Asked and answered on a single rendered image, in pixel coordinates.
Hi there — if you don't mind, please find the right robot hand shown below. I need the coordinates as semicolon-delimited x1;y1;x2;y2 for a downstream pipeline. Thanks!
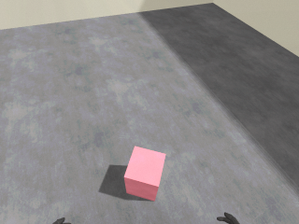
217;212;239;224

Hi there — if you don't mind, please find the carton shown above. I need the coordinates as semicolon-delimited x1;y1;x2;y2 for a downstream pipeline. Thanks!
124;146;166;201

